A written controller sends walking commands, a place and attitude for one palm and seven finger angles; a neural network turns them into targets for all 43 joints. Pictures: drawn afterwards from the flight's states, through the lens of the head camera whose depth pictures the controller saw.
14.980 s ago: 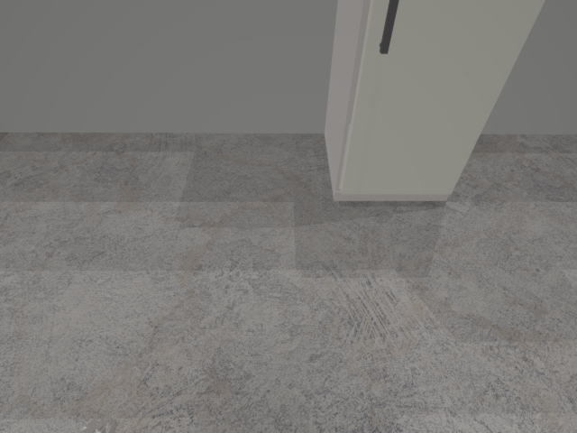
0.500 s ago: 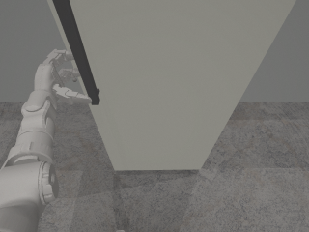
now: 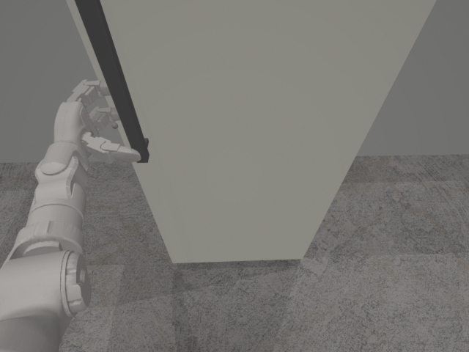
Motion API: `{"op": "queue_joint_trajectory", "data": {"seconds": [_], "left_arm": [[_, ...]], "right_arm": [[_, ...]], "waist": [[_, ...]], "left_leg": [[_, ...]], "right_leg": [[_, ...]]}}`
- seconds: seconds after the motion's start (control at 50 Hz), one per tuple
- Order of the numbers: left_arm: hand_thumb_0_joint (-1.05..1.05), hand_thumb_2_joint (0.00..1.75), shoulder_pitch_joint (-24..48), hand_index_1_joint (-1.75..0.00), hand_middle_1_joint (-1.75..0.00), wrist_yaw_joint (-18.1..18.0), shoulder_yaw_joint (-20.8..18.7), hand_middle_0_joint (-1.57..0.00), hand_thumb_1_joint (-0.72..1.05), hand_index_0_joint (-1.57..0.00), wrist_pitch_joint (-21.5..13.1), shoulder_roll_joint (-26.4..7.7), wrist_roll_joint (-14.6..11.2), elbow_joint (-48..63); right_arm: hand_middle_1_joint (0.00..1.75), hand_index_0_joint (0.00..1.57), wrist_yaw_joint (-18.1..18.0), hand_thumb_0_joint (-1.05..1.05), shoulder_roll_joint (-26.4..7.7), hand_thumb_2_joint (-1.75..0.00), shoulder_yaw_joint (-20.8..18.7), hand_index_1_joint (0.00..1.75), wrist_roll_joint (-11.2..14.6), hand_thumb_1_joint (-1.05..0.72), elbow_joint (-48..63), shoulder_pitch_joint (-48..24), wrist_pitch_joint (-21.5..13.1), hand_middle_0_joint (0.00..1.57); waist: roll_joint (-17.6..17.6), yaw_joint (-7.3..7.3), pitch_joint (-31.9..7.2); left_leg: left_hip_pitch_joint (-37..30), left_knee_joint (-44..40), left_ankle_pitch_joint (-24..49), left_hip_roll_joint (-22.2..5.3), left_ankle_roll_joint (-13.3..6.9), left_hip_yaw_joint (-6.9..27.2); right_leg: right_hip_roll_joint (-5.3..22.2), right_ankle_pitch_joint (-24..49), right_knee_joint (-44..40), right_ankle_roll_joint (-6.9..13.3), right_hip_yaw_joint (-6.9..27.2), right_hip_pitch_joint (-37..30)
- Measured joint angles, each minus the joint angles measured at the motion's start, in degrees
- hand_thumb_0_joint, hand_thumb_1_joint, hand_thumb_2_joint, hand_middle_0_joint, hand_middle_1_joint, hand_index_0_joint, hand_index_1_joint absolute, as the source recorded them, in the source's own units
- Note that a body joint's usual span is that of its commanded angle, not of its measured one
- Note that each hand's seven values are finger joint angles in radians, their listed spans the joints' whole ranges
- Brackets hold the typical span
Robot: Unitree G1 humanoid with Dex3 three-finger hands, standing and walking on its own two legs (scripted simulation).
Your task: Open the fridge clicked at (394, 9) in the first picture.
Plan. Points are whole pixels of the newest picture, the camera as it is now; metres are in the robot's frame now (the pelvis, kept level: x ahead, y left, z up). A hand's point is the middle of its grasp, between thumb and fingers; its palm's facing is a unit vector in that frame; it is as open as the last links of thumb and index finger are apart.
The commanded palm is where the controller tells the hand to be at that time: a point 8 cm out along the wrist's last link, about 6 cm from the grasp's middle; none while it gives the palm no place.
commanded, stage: slide the fingers in behind the handle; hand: left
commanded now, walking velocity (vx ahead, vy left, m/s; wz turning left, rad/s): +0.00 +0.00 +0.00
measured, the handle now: (117, 69) +0.51 +0.18 +0.22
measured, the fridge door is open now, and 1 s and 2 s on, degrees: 0 0 0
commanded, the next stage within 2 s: grip the handle and tug to test in 1.42 s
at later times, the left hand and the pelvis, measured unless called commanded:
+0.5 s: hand (130, 127) +0.45 +0.16 +0.15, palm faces -0.01 -1.00 +0.00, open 14.0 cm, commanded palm +0.42 +0.22 +0.15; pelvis +0.00 +0.00 +0.00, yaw +0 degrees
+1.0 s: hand (136, 129) +0.45 +0.16 +0.15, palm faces +0.00 -1.00 +0.00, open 14.1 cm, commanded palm +0.43 +0.21 +0.15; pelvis +0.00 +0.00 +0.00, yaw +1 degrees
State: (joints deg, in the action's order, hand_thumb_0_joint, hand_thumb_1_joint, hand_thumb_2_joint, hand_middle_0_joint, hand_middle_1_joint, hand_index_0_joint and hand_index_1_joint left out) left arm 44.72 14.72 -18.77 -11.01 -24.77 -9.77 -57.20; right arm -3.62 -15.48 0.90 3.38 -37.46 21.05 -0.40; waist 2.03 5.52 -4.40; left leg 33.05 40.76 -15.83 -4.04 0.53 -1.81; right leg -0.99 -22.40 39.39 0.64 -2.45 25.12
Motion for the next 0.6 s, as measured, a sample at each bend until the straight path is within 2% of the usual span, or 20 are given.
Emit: {"op": "queue_joint_trajectory", "data": {"seconds": [0.24, 0.52, 0.6], "left_arm": [[-0.01, 0.3, -1.86, -1.2, -1.2, -2.51, 3.23, -0.3, -0.5, -0.3, 1.08, 3.52, -0.12, 4.92], [-0.01, 0.3, -2.13, -1.2, -1.2, -5.06, 4.65, -0.3, -0.5, -0.3, 1.48, 5.91, 0.51, 6.08], [-0.01, 0.3, -2.02, -1.2, -1.2, -5.51, 3.86, -0.3, -0.5, -0.3, 2.01, 5.92, 0.83, 5.4]], "right_arm": [[0.3, 0.2, 0.23, 0.01, 0.32, -0.9, -0.3, 0.3, 0.02, -0.91, -0.16, -1.26, -0.49, 0.2], [0.3, 0.2, 0.88, 0.01, 0.77, -0.9, -0.24, 0.3, -0.24, -0.91, -0.04, -1.49, -0.59, 0.2], [0.3, 0.2, 0.8, 0.01, 0.81, -0.9, -0.05, 0.3, -0.3, -0.91, -0.24, -1.48, -0.29, 0.2]], "waist": [[-0.08, -1.15, 0.18], [-0.02, -1.17, 0.0], [-0.06, -0.9, 0.11]], "left_leg": [[-1.02, 0.02, -0.19, 0.5, -0.24, 0.27], [-1.88, -0.44, -0.12, 0.54, -0.16, -0.03], [-2.11, -0.64, 0.0, 0.41, -0.07, -0.04]], "right_leg": [[0.43, -0.13, -0.38, -0.28, -0.3, -1.41], [0.48, -0.19, -0.39, -0.24, 0.01, -1.93], [0.36, -0.14, -0.43, -0.12, 0.05, -2.04]]}}
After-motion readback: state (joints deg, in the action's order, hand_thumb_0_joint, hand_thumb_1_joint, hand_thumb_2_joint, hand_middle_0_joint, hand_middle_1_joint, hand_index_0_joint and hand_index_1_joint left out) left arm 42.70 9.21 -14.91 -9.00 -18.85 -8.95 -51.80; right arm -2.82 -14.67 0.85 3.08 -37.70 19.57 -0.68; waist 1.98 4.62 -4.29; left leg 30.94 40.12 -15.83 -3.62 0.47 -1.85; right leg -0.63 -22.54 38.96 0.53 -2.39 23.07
